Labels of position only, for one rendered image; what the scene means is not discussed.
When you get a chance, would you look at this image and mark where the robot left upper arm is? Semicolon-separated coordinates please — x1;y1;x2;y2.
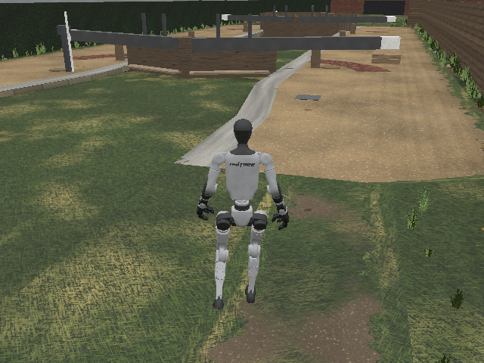
205;152;227;193

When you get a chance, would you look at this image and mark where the robot torso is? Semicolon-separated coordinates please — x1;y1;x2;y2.
225;149;260;227

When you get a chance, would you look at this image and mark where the right robot hand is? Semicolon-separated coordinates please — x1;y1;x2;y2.
271;212;289;230

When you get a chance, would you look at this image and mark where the humanoid robot head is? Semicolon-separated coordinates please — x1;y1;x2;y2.
230;119;255;155

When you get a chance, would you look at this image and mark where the left robot hand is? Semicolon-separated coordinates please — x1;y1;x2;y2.
197;206;214;220

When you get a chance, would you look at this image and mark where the robot left forearm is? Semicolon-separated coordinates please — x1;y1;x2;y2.
198;182;213;209

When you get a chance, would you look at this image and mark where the robot right forearm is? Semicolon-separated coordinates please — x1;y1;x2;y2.
271;183;287;215

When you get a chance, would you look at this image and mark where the robot right upper arm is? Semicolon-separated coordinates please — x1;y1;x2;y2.
258;152;279;194

